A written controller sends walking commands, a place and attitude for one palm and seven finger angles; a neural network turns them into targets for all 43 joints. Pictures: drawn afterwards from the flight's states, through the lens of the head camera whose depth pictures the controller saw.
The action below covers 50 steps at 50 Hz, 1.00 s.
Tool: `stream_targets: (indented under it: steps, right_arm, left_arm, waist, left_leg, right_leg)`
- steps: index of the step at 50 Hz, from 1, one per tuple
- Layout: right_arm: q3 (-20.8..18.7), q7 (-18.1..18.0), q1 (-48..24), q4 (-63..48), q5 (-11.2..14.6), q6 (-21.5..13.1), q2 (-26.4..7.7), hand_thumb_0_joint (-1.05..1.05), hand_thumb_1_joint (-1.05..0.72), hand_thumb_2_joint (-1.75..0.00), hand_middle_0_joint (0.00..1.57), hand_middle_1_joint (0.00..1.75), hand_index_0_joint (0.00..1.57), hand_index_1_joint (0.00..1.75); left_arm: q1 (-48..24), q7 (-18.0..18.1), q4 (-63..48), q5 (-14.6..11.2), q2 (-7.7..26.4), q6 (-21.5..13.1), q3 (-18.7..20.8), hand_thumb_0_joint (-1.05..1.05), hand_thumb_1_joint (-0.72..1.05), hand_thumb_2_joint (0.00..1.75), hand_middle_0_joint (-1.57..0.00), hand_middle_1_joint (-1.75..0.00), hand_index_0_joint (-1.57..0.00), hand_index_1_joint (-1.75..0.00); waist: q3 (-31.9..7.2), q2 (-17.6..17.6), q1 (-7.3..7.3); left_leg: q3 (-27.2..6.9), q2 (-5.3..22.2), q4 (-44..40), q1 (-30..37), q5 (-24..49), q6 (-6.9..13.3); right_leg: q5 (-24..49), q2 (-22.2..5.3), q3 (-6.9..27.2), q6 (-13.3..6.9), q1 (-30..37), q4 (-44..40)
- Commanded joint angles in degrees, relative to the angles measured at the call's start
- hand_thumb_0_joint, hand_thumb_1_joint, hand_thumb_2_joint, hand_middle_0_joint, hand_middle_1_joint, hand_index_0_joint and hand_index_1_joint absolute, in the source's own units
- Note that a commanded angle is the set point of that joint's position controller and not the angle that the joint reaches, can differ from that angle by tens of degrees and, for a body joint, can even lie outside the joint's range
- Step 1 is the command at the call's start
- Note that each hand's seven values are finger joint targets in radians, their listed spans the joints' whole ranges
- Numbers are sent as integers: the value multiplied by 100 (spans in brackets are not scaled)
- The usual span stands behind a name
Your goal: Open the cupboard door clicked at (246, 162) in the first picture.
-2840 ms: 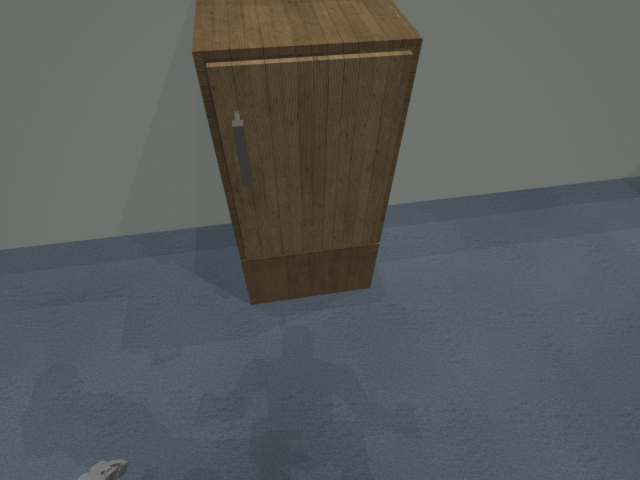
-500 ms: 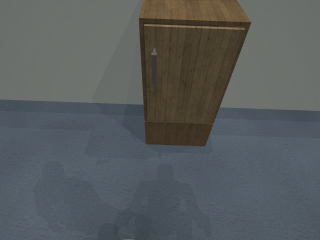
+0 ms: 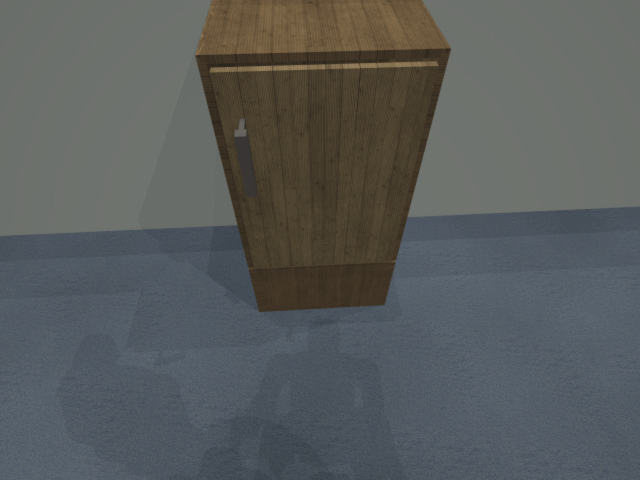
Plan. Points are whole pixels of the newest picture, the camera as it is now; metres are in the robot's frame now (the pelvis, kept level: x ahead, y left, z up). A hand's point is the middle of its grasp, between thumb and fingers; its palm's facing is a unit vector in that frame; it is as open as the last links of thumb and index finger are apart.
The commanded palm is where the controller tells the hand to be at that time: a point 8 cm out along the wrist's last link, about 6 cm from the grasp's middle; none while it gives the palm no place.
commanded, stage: take the last steps up to it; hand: left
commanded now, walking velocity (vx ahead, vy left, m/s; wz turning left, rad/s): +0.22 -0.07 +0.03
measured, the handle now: (247, 158) +0.70 +0.16 -0.03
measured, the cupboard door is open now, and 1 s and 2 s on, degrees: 0 0 0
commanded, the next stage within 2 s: come to a stop and stand still in 0.18 s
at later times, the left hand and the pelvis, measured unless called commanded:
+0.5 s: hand out of the picture +0.12 +0.14 -0.17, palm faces +0.08 -0.99 -0.13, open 7.4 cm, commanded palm none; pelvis +0.14 -0.01 +0.01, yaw +0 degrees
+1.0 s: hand (240, 472) +0.16 +0.12 -0.14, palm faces +0.09 -0.96 -0.26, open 7.4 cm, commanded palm none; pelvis +0.12 -0.07 +0.02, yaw +2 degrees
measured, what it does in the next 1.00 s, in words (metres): walks ahead: left foot, then right foot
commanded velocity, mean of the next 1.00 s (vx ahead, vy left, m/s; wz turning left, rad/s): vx -0.03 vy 0.04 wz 0.01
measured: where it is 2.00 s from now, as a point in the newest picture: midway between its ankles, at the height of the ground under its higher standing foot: outside the picture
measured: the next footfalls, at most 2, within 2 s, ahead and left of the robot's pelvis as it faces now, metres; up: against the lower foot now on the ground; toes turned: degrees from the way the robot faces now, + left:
left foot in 0.32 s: +0.20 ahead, +0.08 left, +0.00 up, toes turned +11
right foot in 0.72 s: +0.18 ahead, -0.17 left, +0.00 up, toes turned -2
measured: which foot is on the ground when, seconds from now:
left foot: up 0.00-0.30, down 0.32-0.72, up 0.74-1.00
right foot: down 0.00-0.34, up 0.36-0.70, down 0.72-1.00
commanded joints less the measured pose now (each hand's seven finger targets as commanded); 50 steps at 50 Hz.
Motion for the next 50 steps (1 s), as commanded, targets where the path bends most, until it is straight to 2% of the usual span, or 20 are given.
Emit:
stream_targets:
  steps: [1,3,6,11,14,15,16,17,18,19,23,28,31,34,35,36,37,38,41,50]
  right_arm:
    - [-101,-6,-805,-770,97,-151,-517,0,-90,-90,20,30,20,30]
    - [-139,43,-898,-732,27,-91,-502,0,-90,-90,20,30,20,30]
    - [-74,61,-581,-593,0,22,-236,0,-90,-90,20,30,20,30]
    - [-18,103,-864,-756,26,-22,-179,0,-90,-90,20,30,20,30]
    - [19,58,-692,-644,29,-115,-265,0,-90,-90,20,30,20,30]
    - [16,16,-434,-497,28,-156,-406,0,-90,-90,20,30,20,30]
    - [-29,-61,-228,-451,11,-184,-769,0,-90,-90,20,30,20,30]
    - [-43,-123,-262,-483,36,-119,-1057,0,-90,-90,20,30,20,30]
    - [12,-211,-517,-478,50,-82,-1029,0,-90,-90,20,30,20,30]
    - [66,-265,-753,-492,67,-81,-876,0,-90,-90,20,30,20,30]
    - [-110,-293,-1202,-677,114,12,-970,0,-90,-90,20,30,20,30]
    - [-279,-229,-1471,-918,58,161,-1125,0,-90,-90,20,30,20,30]
    - [-305,-138,-1795,-1030,17,210,-1095,0,-90,-90,20,30,20,30]
    - [-264,-50,-1849,-1059,58,246,-958,0,-90,-90,20,30,20,30]
    - [-221,-10,-1699,-1098,107,266,-624,0,-90,-90,20,30,20,30]
    - [-174,34,-1604,-1231,123,330,-373,0,-90,-90,20,30,20,30]
    - [-208,31,-1701,-1258,81,443,-571,0,-90,-90,20,30,20,30]
    - [-217,40,-1740,-1285,56,494,-609,0,-90,-90,20,30,20,30]
    - [-249,101,-1421,-1080,23,443,-809,0,-90,-90,20,30,20,30]
    - [-108,94,-1359,-1175,90,309,-634,0,-90,-90,20,30,20,30]
  left_arm:
    - [1767,219,279,-71,1258,-168,210,0,90,90,-20,-30,-20,-30]
    - [866,301,72,-44,666,-171,50,0,90,90,-20,-30,-20,-30]
    - [615,327,39,5,386,-244,-84,0,90,90,-20,-30,-20,-30]
    - [789,302,178,-10,518,-230,-88,0,90,90,-20,-30,-20,-30]
    - [819,293,260,-66,448,-196,-99,0,90,90,-20,-30,-20,-30]
    - [836,298,264,-94,272,-167,-137,0,90,90,-20,-30,-20,-30]
    - [991,305,225,-118,-8,-121,-193,0,90,90,-20,-30,-20,-30]
    - [1139,322,193,-141,-96,-78,-228,0,90,90,-20,-30,-20,-30]
    - [1127,378,230,-117,-17,31,-243,0,90,90,-20,-30,-20,-30]
    - [1024,397,270,-92,99,85,-235,0,90,90,-20,-30,-20,-30]
    - [936,407,164,-72,150,211,-178,0,90,90,-20,-30,-20,-30]
    - [715,388,-229,-33,137,329,-39,0,90,90,-20,-30,-20,-30]
    - [796,379,-297,-43,50,306,-37,0,90,90,-20,-30,-20,-30]
    - [1179,382,-222,-11,224,194,-40,0,90,90,-20,-30,-20,-30]
    - [1102,411,-262,43,611,112,-25,0,90,90,-20,-30,-20,-30]
    - [786,408,-419,52,1104,80,18,0,90,90,-20,-30,-20,-30]
    - [748,394,-513,21,1221,112,31,0,90,90,-20,-30,-20,-30]
    - [539,427,-535,29,1216,115,74,0,90,90,-20,-30,-20,-30]
    - [175,427,-653,-1,1002,101,61,0,90,90,-20,-30,-20,-30]
    - [648,404,-511,32,1136,85,137,0,90,90,-20,-30,-20,-30]
  waist:
    - [-594,-1453,917]
    - [-78,-554,481]
    - [-3,-573,148]
    - [7,-611,194]
    - [4,-457,63]
    - [-113,60,-22]
    - [-247,983,-18]
    - [-395,1447,96]
    - [-239,1808,163]
    - [-70,1287,207]
    - [-432,515,245]
    - [-717,673,243]
    - [-580,979,347]
    - [-536,528,591]
    - [-447,-587,528]
    - [-195,-1576,414]
    - [-287,-1225,571]
    - [-95,-1525,489]
    - [15,-991,368]
    - [-464,-1184,643]
  left_leg:
    - [-391,-138,3693,-3277,-577,451]
    - [-447,180,3561,-2934,138,387]
    - [-164,112,2521,-2205,425,229]
    - [133,-127,866,-1661,712,215]
    - [286,-256,-348,-661,1451,201]
    - [49,-137,-769,-77,1983,228]
    - [-983,714,-1132,448,3202,553]
    - [-1690,1540,-1408,325,4436,1053]
    - [-1785,1633,-1645,-17,5083,1275]
    - [-1582,1537,-1633,-221,5499,1292]
    - [-908,1326,-1262,365,6494,1315]
    - [-546,1259,-1152,93,5543,1294]
    - [-414,1069,-1161,-524,4219,1114]
    - [-213,537,-608,-1107,2138,658]
    - [90,-65,201,-1399,852,295]
    - [47,-536,923,-1768,-435,123]
    - [-407,-497,1611,-1642,-660,158]
    - [-570,-508,2106,-1895,-458,190]
    - [-688,-464,2816,-2255,424,124]
    - [-313,-575,876,-1741,157,22]
  right_leg:
    - [-2048,-1937,3102,-1145,2349,-2183]
    - [-1629,-1614,2123,-1054,1293,-2186]
    - [75,-1211,956,-896,646,-2055]
    - [268,-1060,797,-956,774,-1907]
    - [348,-805,616,-680,639,-1321]
    - [610,-526,414,-473,484,-700]
    - [71,-83,167,-137,-46,93]
    - [-1417,130,-48,113,10,599]
    - [-2312,110,260,194,56,1172]
    - [-2254,-23,439,207,118,1428]
    - [-1692,-100,448,263,-96,1490]
    - [-1562,8,436,245,-188,2038]
    - [-1158,34,249,190,338,1320]
    - [59,-7,199,212,1178,-327]
    - [501,-764,1222,13,1116,-1188]
    - [715,-1790,2317,-494,645,-1707]
    - [-71,-2010,2490,-867,266,-1942]
    - [-439,-1922,2655,-893,187,-2029]
    - [-182,-1492,1820,-728,511,-1785]
    - [811,-1433,1500,-851,1488,-1525]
